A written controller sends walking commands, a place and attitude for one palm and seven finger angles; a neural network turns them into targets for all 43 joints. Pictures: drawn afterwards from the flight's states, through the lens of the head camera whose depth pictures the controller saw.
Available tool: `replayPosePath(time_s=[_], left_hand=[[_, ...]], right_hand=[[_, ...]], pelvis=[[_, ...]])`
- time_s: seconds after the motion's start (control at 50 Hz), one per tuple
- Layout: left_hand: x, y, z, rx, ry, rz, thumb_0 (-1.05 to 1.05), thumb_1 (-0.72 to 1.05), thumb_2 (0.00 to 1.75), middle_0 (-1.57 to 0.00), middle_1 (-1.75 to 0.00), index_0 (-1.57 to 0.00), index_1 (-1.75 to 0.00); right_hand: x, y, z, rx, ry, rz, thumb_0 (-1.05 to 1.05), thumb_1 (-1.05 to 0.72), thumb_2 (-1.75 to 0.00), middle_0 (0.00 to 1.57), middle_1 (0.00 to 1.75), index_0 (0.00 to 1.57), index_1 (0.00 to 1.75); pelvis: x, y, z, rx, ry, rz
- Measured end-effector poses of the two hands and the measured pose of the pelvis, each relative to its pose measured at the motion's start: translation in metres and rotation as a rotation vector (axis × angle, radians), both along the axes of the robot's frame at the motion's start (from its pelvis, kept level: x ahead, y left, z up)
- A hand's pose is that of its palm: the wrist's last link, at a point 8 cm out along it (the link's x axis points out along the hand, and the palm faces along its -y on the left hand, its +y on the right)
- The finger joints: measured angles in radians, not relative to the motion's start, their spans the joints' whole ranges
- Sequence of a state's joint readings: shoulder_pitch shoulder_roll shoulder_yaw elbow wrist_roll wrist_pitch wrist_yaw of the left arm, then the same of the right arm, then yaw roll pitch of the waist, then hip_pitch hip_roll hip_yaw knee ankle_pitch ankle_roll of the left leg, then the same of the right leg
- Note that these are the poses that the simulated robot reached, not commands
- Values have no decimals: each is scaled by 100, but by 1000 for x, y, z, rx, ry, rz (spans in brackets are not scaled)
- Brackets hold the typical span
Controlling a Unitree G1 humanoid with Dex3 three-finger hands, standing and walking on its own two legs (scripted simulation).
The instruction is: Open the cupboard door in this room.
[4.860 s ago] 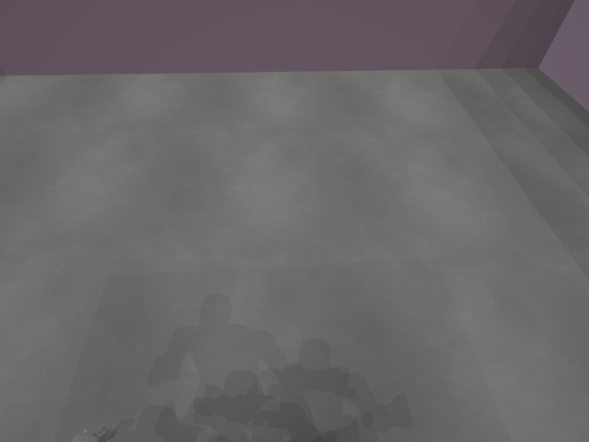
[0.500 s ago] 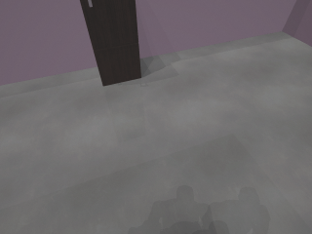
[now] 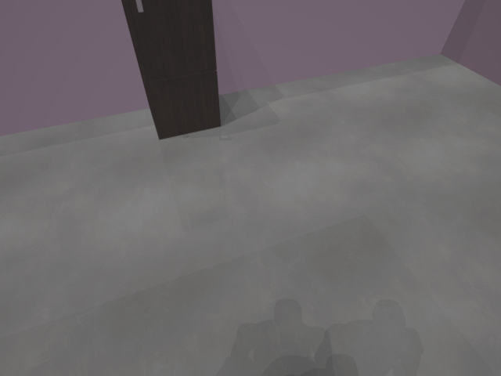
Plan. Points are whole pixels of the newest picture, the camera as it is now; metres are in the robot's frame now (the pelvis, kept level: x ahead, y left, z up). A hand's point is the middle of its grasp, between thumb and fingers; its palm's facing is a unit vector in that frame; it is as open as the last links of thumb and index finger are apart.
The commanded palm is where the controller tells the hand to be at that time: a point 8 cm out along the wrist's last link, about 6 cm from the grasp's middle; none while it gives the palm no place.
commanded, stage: stand and wait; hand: left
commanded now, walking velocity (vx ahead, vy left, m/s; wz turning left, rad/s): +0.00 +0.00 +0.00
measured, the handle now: out of the picture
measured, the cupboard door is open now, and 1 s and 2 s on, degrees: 0 0 0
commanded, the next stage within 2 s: turn or walk to find it in 0.46 s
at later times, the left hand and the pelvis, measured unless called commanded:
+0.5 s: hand out of the picture -0.01 +0.17 -0.18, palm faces +0.03 -0.98 -0.18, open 7.3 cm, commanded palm none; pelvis +0.00 +0.00 +0.00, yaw +0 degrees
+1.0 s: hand out of the picture +0.03 +0.21 -0.18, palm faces +0.15 -0.96 -0.23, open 7.4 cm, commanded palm none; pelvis -0.01 +0.00 -0.01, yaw +8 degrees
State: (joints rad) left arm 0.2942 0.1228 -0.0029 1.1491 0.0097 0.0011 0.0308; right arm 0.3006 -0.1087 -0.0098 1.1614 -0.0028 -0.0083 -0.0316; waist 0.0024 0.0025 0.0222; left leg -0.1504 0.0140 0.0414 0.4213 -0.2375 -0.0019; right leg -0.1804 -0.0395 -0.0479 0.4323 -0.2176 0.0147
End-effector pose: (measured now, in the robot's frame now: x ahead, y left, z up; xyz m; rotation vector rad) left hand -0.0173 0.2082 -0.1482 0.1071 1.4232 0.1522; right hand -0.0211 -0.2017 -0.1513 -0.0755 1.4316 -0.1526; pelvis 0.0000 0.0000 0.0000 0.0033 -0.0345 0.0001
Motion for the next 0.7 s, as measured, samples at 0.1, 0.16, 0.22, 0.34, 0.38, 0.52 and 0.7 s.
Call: replayPosePath(time_s=[0.1, 0.16, 0.22, 0.34, 0.38, 0.52, 0.7], left_hand=[[-4, 0, 0, -1, 4, 0, 0, 91, 90, -19, -30, -20, -30], [-5, 1, 0, -3, 8, 0, 0, 91, 90, -19, -30, -20, -30], [-7, 1, 0, -3, 11, -1, 0, 91, 90, -19, -30, -20, -30], [-7, 2, 0, -1, 13, -5, 0, 91, 90, -19, -30, -20, -30], [-6, 3, 0, 2, 11, -6, 0, 91, 90, -19, -30, -20, -30], [0, 7, 2, 15, -1, -14, 0, 91, 90, -19, -30, -20, -30], [10, 14, -1, 43, -47, 36, 0, 91, 90, -20, -30, -20, -30]], right_hand=[[2, 0, 0, -4, -10, -1, 1, -91, -90, 20, 30, 20, 30], [1, -1, 0, -9, -11, -2, 1, -91, -90, 20, 30, 20, 30], [1, -3, 1, -15, -10, -3, 1, -91, -90, 20, 30, 20, 30], [-1, -8, 2, -26, -8, -4, 1, -91, -90, 20, 30, 20, 30], [-1, -10, 2, -29, -7, -4, 1, -91, -90, 20, 30, 20, 30], [0, -15, 3, -35, -9, -2, 1, -91, -90, 20, 30, 20, 30], [9, -20, -3, -28, 11, 48, 1, -91, -90, 20, 30, 20, 30]], pelvis=[[-1, 2, 0, 1, 1, -3], [-1, 2, 0, 1, 2, -4], [-1, 3, 0, 2, 2, -5], [-1, 2, 0, 1, 1, -6], [-1, 2, 0, 1, 0, -7], [-1, 1, 0, 2, 2, -6], [-5, -2, -6, -4, 26, 50]])
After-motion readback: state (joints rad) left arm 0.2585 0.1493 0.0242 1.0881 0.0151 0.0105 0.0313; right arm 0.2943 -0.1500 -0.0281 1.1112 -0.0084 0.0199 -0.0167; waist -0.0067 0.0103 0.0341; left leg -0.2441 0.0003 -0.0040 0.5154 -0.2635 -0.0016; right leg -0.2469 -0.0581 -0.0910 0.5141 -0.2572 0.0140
